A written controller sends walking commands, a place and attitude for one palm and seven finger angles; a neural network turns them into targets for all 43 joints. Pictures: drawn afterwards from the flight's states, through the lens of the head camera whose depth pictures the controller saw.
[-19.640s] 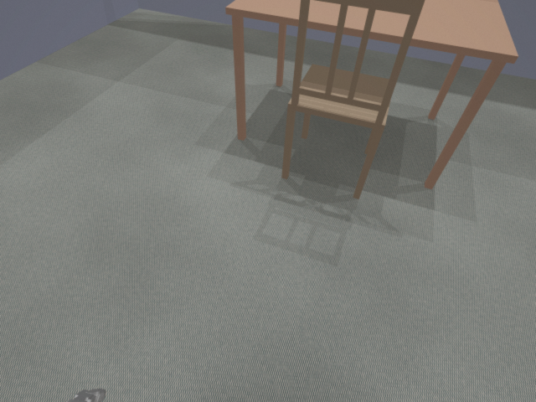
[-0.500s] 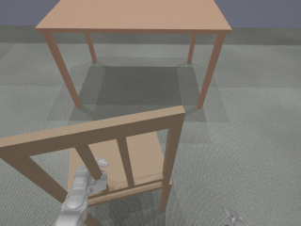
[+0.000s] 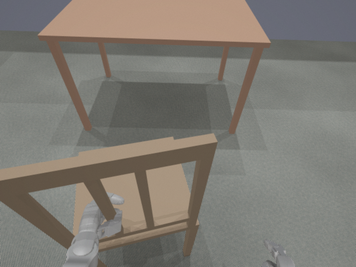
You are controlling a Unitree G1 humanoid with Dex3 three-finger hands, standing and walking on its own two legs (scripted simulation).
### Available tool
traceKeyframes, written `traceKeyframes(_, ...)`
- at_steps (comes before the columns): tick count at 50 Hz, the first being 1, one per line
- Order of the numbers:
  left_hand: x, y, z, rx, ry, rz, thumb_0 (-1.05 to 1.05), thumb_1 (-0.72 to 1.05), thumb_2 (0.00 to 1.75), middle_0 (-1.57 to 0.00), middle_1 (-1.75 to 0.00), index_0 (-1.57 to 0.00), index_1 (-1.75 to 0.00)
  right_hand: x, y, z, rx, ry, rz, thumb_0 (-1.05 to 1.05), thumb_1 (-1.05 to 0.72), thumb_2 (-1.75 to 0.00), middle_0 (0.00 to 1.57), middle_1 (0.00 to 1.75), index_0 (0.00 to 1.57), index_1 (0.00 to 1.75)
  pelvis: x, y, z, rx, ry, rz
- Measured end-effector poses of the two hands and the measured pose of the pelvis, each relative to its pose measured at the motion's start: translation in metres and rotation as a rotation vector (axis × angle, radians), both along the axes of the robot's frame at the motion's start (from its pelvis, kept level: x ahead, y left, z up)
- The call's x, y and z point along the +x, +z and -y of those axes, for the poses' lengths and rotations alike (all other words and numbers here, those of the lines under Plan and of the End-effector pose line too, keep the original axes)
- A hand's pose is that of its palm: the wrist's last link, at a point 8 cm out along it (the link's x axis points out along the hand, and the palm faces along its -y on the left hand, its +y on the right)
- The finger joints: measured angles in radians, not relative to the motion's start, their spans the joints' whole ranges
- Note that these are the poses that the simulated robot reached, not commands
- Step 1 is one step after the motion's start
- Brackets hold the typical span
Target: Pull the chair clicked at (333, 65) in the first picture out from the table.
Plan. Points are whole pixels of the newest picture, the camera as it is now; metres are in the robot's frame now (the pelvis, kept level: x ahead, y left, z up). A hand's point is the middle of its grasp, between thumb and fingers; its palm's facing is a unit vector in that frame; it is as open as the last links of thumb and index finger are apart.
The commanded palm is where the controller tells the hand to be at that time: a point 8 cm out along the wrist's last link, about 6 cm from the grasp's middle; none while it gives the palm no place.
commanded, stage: open the thumb and straighten the fingers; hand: left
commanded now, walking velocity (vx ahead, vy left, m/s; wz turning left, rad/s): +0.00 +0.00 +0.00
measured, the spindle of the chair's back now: (108, 210) +0.26 +0.19 -0.06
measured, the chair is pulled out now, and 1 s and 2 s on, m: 0.68 0.68 0.68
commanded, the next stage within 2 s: draw the fingers out of the gap in 0.76 s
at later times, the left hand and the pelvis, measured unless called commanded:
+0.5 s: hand (112, 216) +0.25 +0.18 -0.08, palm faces +0.09 -0.98 -0.18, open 13.9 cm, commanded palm +0.23 +0.22 -0.05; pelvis +0.01 +0.01 -0.04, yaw +1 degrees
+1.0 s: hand (108, 225) +0.23 +0.19 -0.08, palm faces +0.11 -0.98 -0.19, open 17.5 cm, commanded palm +0.19 +0.23 -0.06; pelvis +0.02 +0.00 -0.05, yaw +1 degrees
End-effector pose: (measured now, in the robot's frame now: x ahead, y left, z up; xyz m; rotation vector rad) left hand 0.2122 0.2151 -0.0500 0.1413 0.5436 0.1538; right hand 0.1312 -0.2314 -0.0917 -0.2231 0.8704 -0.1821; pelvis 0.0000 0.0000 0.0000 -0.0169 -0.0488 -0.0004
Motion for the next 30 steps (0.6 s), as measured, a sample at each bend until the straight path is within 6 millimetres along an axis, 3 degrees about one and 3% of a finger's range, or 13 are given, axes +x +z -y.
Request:
traceKeyframes(9,0.006,-0.004,-0.006,-0.010,-0.033,0.035,0.05,0.52,0.73,-0.31,-1.27,-0.50,-1.45,-0.012,-0.012,0.004,0.038,-0.025,0.013,0.01,-0.90,-0.90,0.20,0.30,0.20,0.30,-0.001,-0.014,-0.005,0.003,0.012,-0.087)
traceKeyframes(17,0.014,-0.011,-0.015,0.004,-0.023,0.016,0.02,-0.06,0.44,-0.41,-1.32,-0.47,-1.39,0.001,-0.023,0.011,0.000,-0.026,0.058,0.01,-0.90,-0.90,0.20,0.30,0.20,0.30,0.004,-0.029,-0.012,0.003,0.003,-0.152)
traceKeyframes(23,0.016,-0.008,-0.017,0.009,-0.016,0.009,0.01,-0.37,0.28,-0.36,-1.10,-0.38,-1.12,0.020,-0.026,0.004,0.002,-0.007,0.107,0.01,-0.90,-0.90,0.20,0.30,0.20,0.30,0.011,-0.035,-0.014,0.002,0.006,-0.179)
traceKeyframes(30,0.015,-0.011,-0.015,0.003,-0.004,-0.012,0.00,-0.50,0.22,-0.23,-0.67,-0.23,-0.68,0.042,-0.026,-0.005,0.015,0.028,0.145,0.01,-0.90,-0.90,0.20,0.30,0.20,0.30,0.019,-0.039,-0.012,0.001,0.012,-0.195)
